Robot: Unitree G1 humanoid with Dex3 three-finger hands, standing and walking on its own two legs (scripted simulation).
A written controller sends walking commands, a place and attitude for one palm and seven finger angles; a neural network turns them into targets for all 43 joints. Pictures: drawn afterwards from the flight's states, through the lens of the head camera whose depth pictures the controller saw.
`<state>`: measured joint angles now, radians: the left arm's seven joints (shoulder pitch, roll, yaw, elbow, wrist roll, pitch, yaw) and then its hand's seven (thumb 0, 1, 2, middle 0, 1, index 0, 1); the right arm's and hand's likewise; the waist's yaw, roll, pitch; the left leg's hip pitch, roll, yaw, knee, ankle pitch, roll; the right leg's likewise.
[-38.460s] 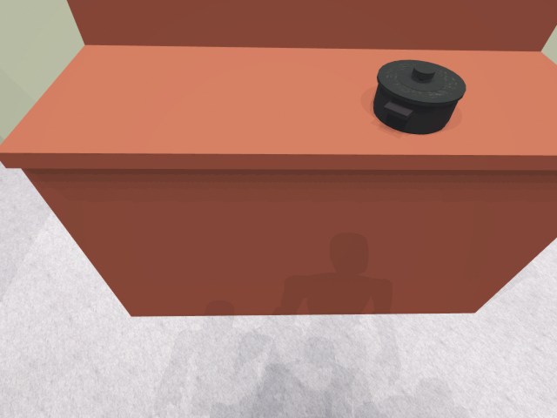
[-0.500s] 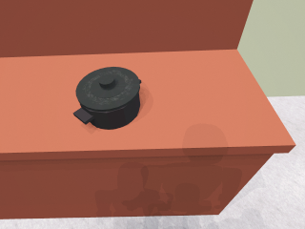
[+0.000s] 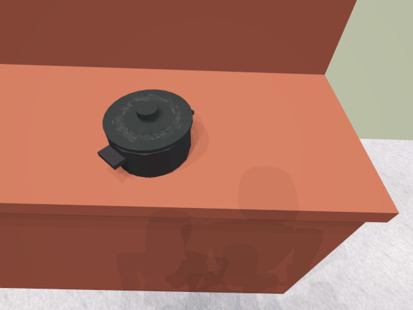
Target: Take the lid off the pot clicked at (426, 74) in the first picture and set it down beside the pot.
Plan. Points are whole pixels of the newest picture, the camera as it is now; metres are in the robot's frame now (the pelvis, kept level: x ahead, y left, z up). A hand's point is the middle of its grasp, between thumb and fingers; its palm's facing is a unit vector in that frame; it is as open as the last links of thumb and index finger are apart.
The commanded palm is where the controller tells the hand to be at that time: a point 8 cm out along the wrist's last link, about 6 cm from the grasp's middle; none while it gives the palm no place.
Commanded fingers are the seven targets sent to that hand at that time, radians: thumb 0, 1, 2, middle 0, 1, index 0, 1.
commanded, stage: look again from close up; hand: left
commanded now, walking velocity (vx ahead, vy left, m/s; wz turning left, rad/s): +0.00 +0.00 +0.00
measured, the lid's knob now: (147, 110) +0.44 +0.15 +0.15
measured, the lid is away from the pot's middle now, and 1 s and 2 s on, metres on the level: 0.01 0.01 0.01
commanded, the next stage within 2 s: lift the closed hand beside the body in 1.00 s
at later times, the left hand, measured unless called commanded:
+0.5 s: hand out of the picture +0.00 +0.18 -0.18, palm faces +0.04 -0.98 -0.18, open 7.4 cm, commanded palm none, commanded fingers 0.00 0.90 0.90 -0.20 -0.30 -0.20 -0.30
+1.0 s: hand out of the picture -0.02 +0.19 -0.18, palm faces +0.05 -0.99 -0.16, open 7.4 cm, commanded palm none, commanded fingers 0.00 0.90 0.90 -0.20 -0.30 -0.20 -0.30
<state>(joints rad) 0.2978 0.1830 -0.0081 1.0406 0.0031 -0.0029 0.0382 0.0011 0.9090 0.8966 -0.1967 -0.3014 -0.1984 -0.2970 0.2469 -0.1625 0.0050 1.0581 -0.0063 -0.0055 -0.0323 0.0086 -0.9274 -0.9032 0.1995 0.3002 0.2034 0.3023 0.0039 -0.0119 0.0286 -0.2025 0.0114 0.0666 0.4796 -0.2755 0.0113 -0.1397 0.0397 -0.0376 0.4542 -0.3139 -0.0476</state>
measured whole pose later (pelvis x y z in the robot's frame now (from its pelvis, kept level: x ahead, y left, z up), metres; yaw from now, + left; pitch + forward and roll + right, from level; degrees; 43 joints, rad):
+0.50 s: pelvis +0.00 +0.01 +0.00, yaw +0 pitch -1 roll +0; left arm 0.30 0.16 -0.01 1.08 0.00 -0.01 0.04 0.00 0.91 0.90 -0.20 -0.30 -0.20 -0.30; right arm 0.27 -0.14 0.01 1.11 0.00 -0.01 -0.04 0.01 -0.93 -0.90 0.20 0.30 0.20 0.30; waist 0.01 -0.02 0.05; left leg -0.18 -0.01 0.07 0.44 -0.26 0.03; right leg -0.11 0.02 -0.04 0.42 -0.30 -0.03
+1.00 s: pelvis +0.00 +0.03 +0.00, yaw +1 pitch -1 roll +0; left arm 0.32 0.14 -0.01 1.09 0.00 0.00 0.04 0.00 0.91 0.90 -0.20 -0.30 -0.20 -0.30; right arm 0.29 -0.12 0.01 1.13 0.00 -0.02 -0.04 0.01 -0.92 -0.90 0.20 0.30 0.20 0.30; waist 0.01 -0.02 0.06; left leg -0.18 -0.03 0.07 0.45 -0.26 0.05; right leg -0.11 0.00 -0.04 0.42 -0.29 -0.01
